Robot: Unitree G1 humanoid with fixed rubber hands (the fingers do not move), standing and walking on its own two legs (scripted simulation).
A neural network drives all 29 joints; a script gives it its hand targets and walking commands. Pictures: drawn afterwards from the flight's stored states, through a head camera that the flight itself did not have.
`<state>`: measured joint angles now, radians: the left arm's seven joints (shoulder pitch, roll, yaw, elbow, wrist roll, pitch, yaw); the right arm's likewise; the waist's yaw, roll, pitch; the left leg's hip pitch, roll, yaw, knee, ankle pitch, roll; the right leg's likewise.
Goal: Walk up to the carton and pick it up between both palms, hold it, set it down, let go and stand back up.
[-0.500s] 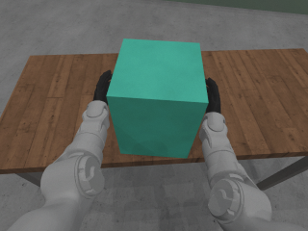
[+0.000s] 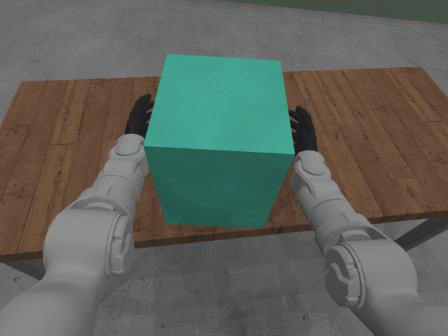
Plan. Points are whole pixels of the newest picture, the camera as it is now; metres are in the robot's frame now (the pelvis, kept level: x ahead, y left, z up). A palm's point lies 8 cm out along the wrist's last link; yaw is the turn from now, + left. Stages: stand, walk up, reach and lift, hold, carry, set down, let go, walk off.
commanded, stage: set down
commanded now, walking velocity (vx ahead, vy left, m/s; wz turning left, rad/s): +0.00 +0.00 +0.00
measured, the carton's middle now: (219, 148) +0.45 -0.02 +0.06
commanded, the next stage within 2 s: none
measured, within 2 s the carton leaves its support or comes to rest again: neither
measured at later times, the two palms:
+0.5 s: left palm (113, 112) +0.46 +0.15 +0.16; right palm (338, 117) +0.41 -0.20 +0.16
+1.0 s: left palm (98, 129) +0.43 +0.17 +0.15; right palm (338, 142) +0.38 -0.20 +0.14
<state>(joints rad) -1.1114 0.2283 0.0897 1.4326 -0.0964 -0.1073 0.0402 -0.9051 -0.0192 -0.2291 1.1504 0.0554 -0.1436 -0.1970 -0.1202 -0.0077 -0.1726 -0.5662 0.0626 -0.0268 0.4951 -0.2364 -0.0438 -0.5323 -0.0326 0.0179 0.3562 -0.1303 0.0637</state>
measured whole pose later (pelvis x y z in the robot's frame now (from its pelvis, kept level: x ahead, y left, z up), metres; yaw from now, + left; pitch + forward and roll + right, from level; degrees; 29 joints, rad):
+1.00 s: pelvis -0.03 -0.01 +0.01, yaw +0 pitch +6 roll -1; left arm -0.99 0.38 0.00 1.03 -0.25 0.27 -0.02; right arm -0.84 -0.14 -0.04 0.80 0.32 0.22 -0.29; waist -0.10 -0.01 -0.05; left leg -0.35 0.07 -0.03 0.44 -0.20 -0.05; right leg -0.33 -0.03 0.01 0.33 -0.11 0.05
